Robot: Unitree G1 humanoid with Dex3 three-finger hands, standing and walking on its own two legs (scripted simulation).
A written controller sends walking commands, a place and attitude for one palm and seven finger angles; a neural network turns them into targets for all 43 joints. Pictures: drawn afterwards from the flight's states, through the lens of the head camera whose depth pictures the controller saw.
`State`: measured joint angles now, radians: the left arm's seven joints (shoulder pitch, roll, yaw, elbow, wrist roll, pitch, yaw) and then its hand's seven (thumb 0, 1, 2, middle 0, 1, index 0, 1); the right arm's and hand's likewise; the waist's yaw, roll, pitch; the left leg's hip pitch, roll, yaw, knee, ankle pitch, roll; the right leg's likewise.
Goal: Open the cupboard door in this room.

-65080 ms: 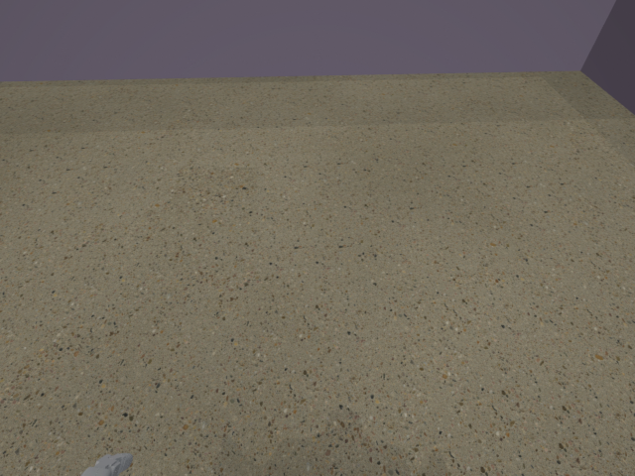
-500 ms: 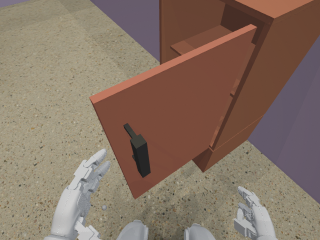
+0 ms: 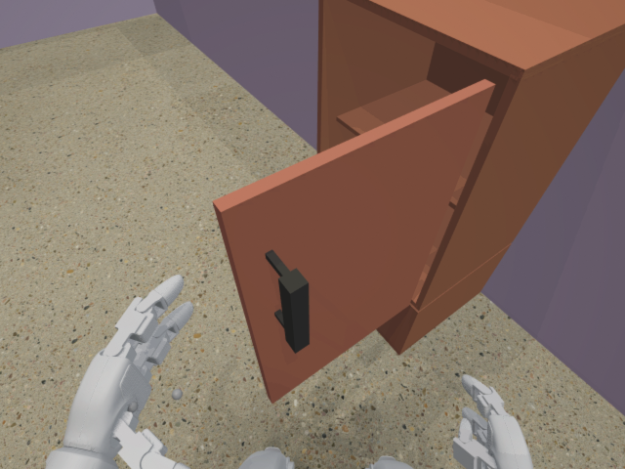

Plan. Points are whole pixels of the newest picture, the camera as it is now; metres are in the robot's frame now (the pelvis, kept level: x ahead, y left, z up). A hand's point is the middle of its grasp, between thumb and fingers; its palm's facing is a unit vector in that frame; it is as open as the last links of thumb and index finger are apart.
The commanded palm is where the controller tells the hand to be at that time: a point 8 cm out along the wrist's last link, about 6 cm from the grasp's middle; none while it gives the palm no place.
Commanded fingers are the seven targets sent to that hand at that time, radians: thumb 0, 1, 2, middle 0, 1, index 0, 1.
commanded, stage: draw the hand back to the body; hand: left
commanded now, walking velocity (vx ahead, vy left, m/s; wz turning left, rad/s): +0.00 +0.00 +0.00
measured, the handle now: (286, 303) +0.32 +0.06 +0.05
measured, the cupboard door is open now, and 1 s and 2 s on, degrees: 90 90 90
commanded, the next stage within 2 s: step back with the hand held close in 1.32 s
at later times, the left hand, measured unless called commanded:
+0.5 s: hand (88, 352) +0.20 +0.22 +0.15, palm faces +0.22 -0.91 -0.35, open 14.3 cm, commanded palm +0.16 +0.27 +0.18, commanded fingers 0.00 0.17 0.58 -0.17 -0.30 -0.17 -0.30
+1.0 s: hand out of the picture +0.23 +0.26 +0.26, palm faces +0.46 -0.78 -0.42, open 8.5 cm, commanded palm +0.18 +0.29 +0.26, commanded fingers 0.00 0.90 0.90 -0.20 -0.30 -0.20 -0.30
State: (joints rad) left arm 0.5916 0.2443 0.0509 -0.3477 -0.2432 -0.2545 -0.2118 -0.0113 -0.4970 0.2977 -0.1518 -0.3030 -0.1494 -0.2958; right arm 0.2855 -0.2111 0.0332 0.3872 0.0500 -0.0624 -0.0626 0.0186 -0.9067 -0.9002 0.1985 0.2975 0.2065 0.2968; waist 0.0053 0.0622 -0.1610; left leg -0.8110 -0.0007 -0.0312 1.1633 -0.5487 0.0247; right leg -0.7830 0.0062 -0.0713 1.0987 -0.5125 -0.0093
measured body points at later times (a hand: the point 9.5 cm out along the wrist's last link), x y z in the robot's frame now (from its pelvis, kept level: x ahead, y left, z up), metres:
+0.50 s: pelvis +0.03 +0.02 +0.05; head +0.02 +0.01 +0.50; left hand +0.18 +0.27 +0.17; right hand +0.22 -0.19 -0.01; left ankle +0.02 +0.10 -0.65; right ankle +0.02 -0.12 -0.65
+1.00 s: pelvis +0.04 +0.00 +0.08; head +0.02 -0.03 +0.53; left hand +0.20 +0.30 +0.28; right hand +0.23 -0.22 +0.01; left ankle +0.02 +0.10 -0.65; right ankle +0.02 -0.12 -0.65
